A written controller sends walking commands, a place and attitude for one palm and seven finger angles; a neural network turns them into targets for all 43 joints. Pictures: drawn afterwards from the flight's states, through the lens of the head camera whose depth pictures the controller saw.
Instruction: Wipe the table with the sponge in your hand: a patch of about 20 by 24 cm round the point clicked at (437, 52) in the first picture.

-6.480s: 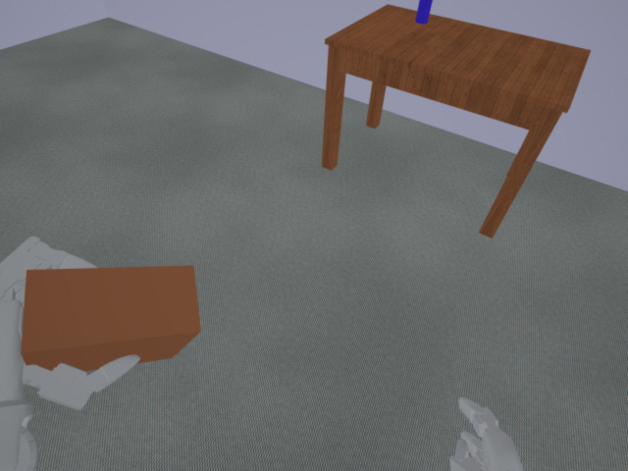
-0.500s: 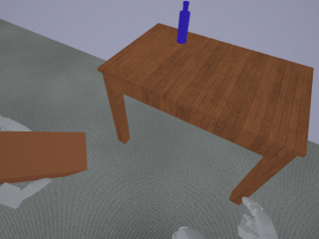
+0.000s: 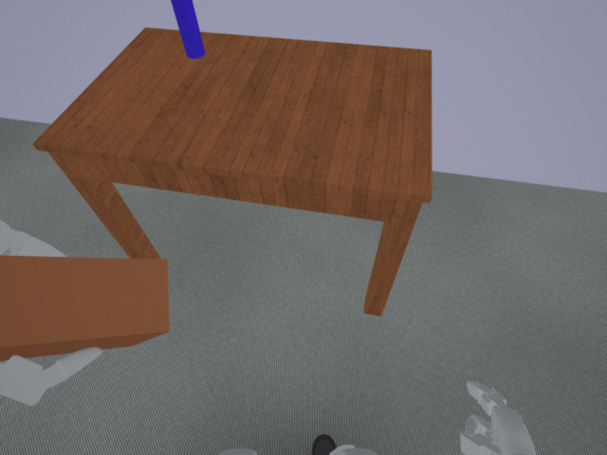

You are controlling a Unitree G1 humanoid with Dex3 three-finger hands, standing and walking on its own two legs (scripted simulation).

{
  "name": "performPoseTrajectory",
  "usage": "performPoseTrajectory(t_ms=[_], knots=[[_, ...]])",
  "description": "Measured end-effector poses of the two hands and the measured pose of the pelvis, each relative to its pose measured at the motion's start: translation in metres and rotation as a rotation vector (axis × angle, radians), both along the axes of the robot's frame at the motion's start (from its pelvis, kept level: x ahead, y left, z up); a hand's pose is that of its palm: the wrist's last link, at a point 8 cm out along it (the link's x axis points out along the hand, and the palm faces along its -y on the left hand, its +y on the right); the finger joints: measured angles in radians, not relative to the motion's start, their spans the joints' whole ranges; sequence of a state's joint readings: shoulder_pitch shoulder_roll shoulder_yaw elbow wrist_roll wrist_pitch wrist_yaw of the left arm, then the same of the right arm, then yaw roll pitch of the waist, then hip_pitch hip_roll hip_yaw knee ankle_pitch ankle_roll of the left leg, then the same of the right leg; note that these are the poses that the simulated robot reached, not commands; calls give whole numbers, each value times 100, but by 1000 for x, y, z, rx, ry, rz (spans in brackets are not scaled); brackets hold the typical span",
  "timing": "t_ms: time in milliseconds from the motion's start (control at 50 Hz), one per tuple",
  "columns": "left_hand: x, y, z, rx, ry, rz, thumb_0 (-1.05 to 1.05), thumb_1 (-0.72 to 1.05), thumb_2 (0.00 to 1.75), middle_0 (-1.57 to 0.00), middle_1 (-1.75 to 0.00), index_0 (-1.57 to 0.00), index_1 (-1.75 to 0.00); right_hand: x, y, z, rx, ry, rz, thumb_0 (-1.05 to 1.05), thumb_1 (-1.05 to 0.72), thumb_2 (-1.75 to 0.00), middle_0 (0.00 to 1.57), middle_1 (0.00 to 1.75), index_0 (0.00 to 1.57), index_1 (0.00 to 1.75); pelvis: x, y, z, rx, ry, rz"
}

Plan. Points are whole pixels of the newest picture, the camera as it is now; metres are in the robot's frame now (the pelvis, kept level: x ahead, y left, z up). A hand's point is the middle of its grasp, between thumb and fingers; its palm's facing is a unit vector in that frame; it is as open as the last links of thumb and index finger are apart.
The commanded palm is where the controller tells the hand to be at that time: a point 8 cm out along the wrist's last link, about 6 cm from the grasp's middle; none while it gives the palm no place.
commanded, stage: turn to face it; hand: left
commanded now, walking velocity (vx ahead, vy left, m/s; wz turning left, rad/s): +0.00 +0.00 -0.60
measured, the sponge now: (101, 309) +0.23 +0.20 +0.15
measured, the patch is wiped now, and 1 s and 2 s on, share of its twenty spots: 0.00 0.00 0.00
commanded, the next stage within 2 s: take the last steps up to it in 0.96 s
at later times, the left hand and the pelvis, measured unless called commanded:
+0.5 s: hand (227, 322) +0.22 +0.08 +0.16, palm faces +0.12 -0.87 -0.49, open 10.8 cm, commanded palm +0.15 +0.15 +0.18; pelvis -0.08 -0.07 -0.01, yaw -16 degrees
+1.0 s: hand (239, 376) +0.17 +0.06 +0.16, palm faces +0.00 -0.91 -0.41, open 10.9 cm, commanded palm +0.15 +0.10 +0.18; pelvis -0.13 -0.07 +0.00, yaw -28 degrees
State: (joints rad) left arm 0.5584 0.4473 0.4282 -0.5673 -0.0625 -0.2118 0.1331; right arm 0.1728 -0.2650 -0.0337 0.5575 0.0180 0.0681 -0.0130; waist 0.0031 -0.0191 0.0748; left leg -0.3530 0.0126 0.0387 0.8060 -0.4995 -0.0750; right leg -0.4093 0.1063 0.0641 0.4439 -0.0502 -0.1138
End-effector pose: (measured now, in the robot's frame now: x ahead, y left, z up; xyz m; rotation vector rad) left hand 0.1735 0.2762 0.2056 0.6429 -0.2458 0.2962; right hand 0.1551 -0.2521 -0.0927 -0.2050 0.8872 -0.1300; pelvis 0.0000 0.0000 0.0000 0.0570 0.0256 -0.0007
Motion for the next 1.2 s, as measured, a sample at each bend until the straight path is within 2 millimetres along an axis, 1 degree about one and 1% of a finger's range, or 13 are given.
performPoseTrajectory(t_ms=[100, 200, 280, 360, 440, 560, 640, 720, 820, 960, 1080, 1140, 1200], knots=[[-8, -7, -21, -103, -3, -3, -1, -55, 102, -64, -139, -64, -139, -21, -16, 10, -38, -22, -26, 1, -91, -90, 19, 29, 20, 30, -19, -4, -2, 2, 11, -45], [-12, -29, -28, -112, -25, -83, -1, -55, 102, -64, -139, -64, -139, -44, -15, 14, -32, -86, -48, 1, -91, -90, 19, 29, 20, 30, -41, -14, -6, -4, -26, -81], [-14, -49, -19, -76, -28, -110, -1, -55, 102, -64, -139, -64, -139, -62, -12, 6, 58, -122, -86, 1, -91, -90, 19, 30, 20, 30, -46, -27, -7, -29, -29, -157], [-7, -81, -19, -33, -37, -129, -1, -55, 103, -64, -139, -64, -139, -80, -18, -16, 136, -136, -101, 1, -91, -90, 20, 30, 20, 30, -52, -50, -18, -51, -30, -216], [10, -122, -26, -71, -39, -191, -1, -56, 103, -64, -139, -64, -139, -107, -41, -37, 139, -52, -124, 1, -91, -90, 20, 30, 20, 30, -70, -68, -20, -58, -41, -223], [16, -166, -26, -48, 68, -357, -1, -56, 103, -64, -139, -64, -139, -153, -90, -16, 70, -3, -277, 1, -91, -90, 20, 30, 20, 30, -85, -78, -4, -30, -11, -318], [9, -182, -9, 5, 44, -459, -1, -56, 103, -64, -139, -64, -139, -181, -117, 1, 2, -9, -354, 1, -91, -90, 20, 30, 20, 30, -92, -81, 1, -28, 2, -360], [1, -181, 4, 22, -28, -495, -1, -56, 103, -64, -139, -64, -139, -202, -130, 15, -50, -21, -403, 1, -91, -90, 19, 30, 20, 30, -98, -80, 1, -25, 9, -394], [-5, -163, -5, -48, -52, -456, -1, -56, 103, -64, -139, -64, -139, -219, -126, 25, -83, -55, -433, 1, -91, -90, 19, 29, 19, 30, -106, -71, -1, -37, 15, -418], [-18, -154, -28, -140, -10, -406, -1, -56, 103, -64, -139, -64, -139, -233, -90, 23, -40, -125, -440, 1, -91, -90, 19, 29, 20, 30, -121, -64, -1, -59, -16, -477], [-27, -189, -26, -153, -24, -460, -1, -56, 103, -64, -139, -64, -139, -247, -66, 4, 71, -171, -425, 1, -91, -90, 20, 30, 20, 30, -140, -73, -6, -86, -19, -529], [-29, -215, -24, -125, -52, -519, -1, -56, 103, -64, -139, -64, -139, -264, -69, -11, 102, -160, -439, 1, -90, -90, 20, 30, 20, 30, -156, -79, -12, -102, -21, -530], [-32, -232, -20, -122, -35, -573, -1, -56, 103, -64, -139, -64, -139, -289, -77, -14, 91, -97, -485, 1, -90, -90, 20, 30, 20, 30, -164, -81, -7, -85, -19, -520]])
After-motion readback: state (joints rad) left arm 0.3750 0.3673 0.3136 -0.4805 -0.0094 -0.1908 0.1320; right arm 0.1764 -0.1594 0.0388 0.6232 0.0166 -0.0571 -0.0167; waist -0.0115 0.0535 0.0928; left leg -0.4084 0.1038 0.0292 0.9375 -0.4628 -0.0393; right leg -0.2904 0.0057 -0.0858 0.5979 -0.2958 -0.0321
